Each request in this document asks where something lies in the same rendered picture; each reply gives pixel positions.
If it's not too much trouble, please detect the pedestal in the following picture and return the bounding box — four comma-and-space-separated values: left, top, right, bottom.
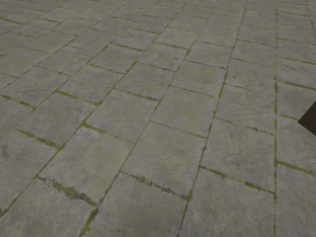
298, 101, 316, 135

